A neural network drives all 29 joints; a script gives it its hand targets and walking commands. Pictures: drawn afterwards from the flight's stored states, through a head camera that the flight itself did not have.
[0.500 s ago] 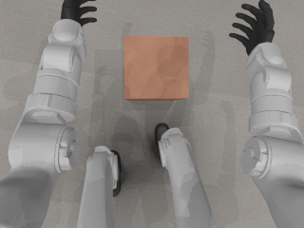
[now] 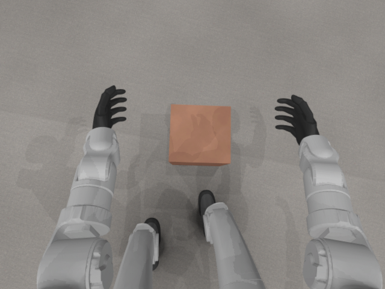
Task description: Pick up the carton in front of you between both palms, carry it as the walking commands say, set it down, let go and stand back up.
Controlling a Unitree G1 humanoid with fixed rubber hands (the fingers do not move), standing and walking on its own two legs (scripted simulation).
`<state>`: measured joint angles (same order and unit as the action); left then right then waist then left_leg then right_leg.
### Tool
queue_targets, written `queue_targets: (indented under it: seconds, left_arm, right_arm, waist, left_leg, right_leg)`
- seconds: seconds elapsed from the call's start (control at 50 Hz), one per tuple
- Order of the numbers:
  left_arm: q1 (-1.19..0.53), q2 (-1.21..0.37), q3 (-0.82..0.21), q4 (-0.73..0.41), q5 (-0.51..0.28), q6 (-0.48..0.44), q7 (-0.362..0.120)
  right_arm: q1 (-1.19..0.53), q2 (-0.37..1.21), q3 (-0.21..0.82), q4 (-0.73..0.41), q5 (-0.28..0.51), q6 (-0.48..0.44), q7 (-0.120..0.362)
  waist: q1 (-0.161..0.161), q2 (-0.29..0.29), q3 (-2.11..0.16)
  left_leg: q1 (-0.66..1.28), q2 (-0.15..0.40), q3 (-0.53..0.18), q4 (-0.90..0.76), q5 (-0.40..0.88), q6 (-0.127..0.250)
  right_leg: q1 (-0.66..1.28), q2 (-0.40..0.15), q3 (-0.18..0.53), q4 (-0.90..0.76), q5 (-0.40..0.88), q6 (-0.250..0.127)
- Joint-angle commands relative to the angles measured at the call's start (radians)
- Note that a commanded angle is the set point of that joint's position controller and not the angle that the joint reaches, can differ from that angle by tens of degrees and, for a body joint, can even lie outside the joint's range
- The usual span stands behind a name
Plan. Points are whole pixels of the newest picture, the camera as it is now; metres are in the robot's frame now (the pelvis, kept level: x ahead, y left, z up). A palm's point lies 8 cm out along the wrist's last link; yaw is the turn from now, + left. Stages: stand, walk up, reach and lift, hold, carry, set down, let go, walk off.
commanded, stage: let go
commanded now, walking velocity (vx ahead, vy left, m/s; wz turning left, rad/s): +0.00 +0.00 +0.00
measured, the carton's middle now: (198, 138) +0.45 -0.10 -0.56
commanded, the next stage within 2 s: stand in 1.10 s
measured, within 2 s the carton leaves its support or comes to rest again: neither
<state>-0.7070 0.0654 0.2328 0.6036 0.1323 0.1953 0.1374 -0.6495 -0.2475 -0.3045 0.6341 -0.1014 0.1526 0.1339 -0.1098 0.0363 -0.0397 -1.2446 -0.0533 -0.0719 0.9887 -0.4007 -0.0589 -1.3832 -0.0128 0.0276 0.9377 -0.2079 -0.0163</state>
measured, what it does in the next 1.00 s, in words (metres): rises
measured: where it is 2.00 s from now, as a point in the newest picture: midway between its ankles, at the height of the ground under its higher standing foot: (180, 237)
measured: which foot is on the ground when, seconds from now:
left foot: down 0.00-1.00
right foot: down 0.00-1.00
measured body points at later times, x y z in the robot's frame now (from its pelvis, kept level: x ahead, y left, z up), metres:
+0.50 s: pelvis +0.06 +0.01 +0.08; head +0.16 +0.01 +0.52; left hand +0.31 +0.21 -0.01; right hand +0.23 -0.24 +0.00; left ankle +0.02 +0.15 -0.65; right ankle +0.10 -0.11 -0.65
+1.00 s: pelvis +0.08 +0.04 +0.09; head +0.10 +0.03 +0.54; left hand +0.27 +0.26 +0.01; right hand +0.24 -0.21 +0.01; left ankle +0.02 +0.15 -0.65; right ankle +0.10 -0.11 -0.65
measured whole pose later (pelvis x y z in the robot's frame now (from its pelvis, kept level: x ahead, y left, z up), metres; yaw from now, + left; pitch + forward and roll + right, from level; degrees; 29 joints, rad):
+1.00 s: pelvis +0.08 +0.04 +0.09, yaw -3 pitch -2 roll -2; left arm 0.22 0.20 0.03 0.46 0.00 0.08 -0.04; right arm 0.23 -0.23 -0.05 0.39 -0.03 0.16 0.04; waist 0.00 0.04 0.07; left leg -0.05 -0.01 -0.07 0.47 -0.37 0.01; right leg -0.19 0.01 0.03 0.43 -0.20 0.03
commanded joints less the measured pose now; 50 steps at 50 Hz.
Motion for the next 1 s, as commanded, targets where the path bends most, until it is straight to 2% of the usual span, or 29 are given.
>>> queue_targets:
  seconds: [0.0, 0.1, 0.18, 0.28, 0.34, 0.4, 0.5, 0.56, 0.64, 0.8, 0.9, 0.92, 0.94, 0.98]
  left_arm:
    - [-0.053, 0.067, -0.019, -0.194, -0.012, -0.043, 0.0]
    - [0.159, 0.085, -0.043, -0.165, -0.033, -0.093, -0.036]
    - [0.325, 0.099, -0.053, -0.122, -0.035, -0.13, -0.065]
    - [0.497, 0.128, -0.079, -0.119, -0.052, -0.174, -0.09]
    - [0.588, 0.147, -0.096, -0.137, -0.063, -0.195, -0.105]
    - [0.665, 0.159, -0.11, -0.16, -0.07, -0.21, -0.119]
    - [0.771, 0.17, -0.132, -0.197, -0.08, -0.214, -0.141]
    - [0.826, 0.18, -0.14, -0.219, -0.085, -0.2, -0.156]
    - [0.864, 0.189, -0.16, -0.24, -0.103, -0.171, -0.178]
    - [0.88, 0.205, -0.187, -0.269, -0.134, -0.122, -0.198]
    - [0.889, 0.216, -0.179, -0.272, -0.126, -0.107, -0.194]
    - [0.936, 0.212, -0.171, -0.197, -0.136, -0.134, -0.173]
    - [0.926, 0.215, -0.176, -0.219, -0.13, -0.14, -0.164]
    - [0.904, 0.217, -0.182, -0.231, -0.132, -0.144, -0.158]
  right_arm:
    - [0.007, -0.138, 0.027, -0.169, 0.015, -0.033, 0.012]
    - [0.216, -0.092, 0.101, -0.196, 0.056, -0.068, 0.01]
    - [0.378, -0.064, 0.146, -0.223, 0.078, -0.096, -0.006]
    - [0.577, -0.052, 0.189, -0.275, 0.098, -0.129, -0.038]
    - [0.696, -0.044, 0.214, -0.309, 0.105, -0.143, -0.054]
    - [0.772, -0.039, 0.234, -0.335, 0.113, -0.152, -0.063]
    - [0.826, -0.044, 0.247, -0.333, 0.119, -0.148, -0.065]
    - [0.848, -0.057, 0.243, -0.332, 0.113, -0.134, -0.064]
    - [0.855, -0.071, 0.23, -0.317, 0.1, -0.106, -0.065]
    - [0.874, -0.077, 0.213, -0.295, 0.08, -0.059, -0.069]
    - [0.868, -0.074, 0.214, -0.302, 0.085, -0.051, -0.067]
    - [0.844, -0.114, 0.205, -0.345, 0.061, -0.001, -0.094]
    - [0.873, -0.108, 0.215, -0.335, 0.066, 0.01, -0.103]
    - [0.874, -0.098, 0.225, -0.338, 0.072, 0.018, -0.112]
  waist:
    - [-0.045, -0.045, -0.805]
    - [-0.015, -0.067, -0.66]
    - [0.009, -0.087, -0.57]
    - [0.023, -0.108, -0.452]
    - [0.029, -0.104, -0.366]
    - [0.043, -0.078, -0.279]
    - [0.073, 0.013, -0.127]
    - [0.09, 0.044, -0.063]
    - [0.099, 0.038, 0.004]
    - [0.09, -0.006, 0.061]
    - [0.101, 0.008, 0.053]
    - [0.104, -0.008, 0.0]
    - [0.106, 0.016, -0.002]
    - [0.103, 0.019, -0.01]
  left_leg:
    - [0.12, -0.07, 0.109, -0.188, 0.089, -0.013]
    - [0.168, -0.051, 0.108, -0.256, 0.042, 0.007]
    - [0.238, -0.041, 0.099, -0.305, 0.046, 0.023]
    - [0.386, -0.027, 0.085, -0.39, 0.074, 0.043]
    - [0.5, -0.019, 0.078, -0.448, 0.096, 0.052]
    - [0.621, -0.011, 0.069, -0.511, 0.129, 0.055]
    - [0.768, 0.011, 0.05, -0.608, 0.183, 0.042]
    - [0.8, 0.025, 0.04, -0.66, 0.216, 0.04]
    - [0.822, 0.044, 0.026, -0.694, 0.261, 0.041]
    - [0.89, 0.048, 0.018, -0.683, 0.372, 0.033]
    - [0.919, 0.039, 0.024, -0.66, 0.437, 0.024]
    - [0.966, 0.035, 0.029, -0.612, 0.544, 0.016]
    - [0.971, 0.031, 0.029, -0.598, 0.58, 0.01]
    - [0.971, 0.029, 0.025, -0.589, 0.587, 0.013]
  right_leg:
    - [1.036, 0.046, -0.029, -0.07, 0.348, 0.015]
    - [1.16, 0.029, 0.002, -0.149, 0.295, 0.022]
    - [1.243, 0.018, 0.022, -0.199, 0.308, 0.029]
    - [1.324, 0.014, 0.028, -0.27, 0.346, 0.041]
    - [1.359, 0.016, 0.024, -0.322, 0.353, 0.044]
    - [1.383, 0.024, 0.011, -0.374, 0.344, 0.044]
    - [1.419, 0.054, -0.016, -0.447, 0.286, 0.039]
    - [1.478, 0.068, -0.032, -0.467, 0.285, 0.042]
    - [1.521, 0.081, -0.046, -0.476, 0.285, 0.043]
    - [1.525, 0.091, -0.048, -0.485, 0.297, 0.03]
    - [1.53, 0.088, -0.04, -0.487, 0.317, 0.024]
    - [1.488, 0.116, -0.052, -0.456, 0.303, 0.034]
    - [1.471, 0.113, -0.049, -0.452, 0.307, 0.03]
    - [1.438, 0.11, -0.039, -0.448, 0.314, 0.029]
